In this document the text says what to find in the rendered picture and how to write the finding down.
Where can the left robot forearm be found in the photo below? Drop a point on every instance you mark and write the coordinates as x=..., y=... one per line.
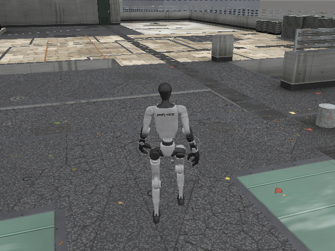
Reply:
x=142, y=138

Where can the left robot upper arm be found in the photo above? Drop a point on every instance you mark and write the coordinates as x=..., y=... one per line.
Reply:
x=147, y=119

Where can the robot torso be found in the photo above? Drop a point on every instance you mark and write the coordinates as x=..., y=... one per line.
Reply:
x=166, y=124

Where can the robot right hand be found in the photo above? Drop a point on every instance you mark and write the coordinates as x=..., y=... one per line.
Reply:
x=196, y=159

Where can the robot left hand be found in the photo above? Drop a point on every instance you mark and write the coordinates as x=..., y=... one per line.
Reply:
x=145, y=146

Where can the right robot upper arm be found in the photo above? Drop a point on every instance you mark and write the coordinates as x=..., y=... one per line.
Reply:
x=184, y=118

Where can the right robot forearm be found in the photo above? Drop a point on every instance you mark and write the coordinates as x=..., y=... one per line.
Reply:
x=191, y=141

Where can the right robot foot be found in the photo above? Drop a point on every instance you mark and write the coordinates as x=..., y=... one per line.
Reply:
x=181, y=200

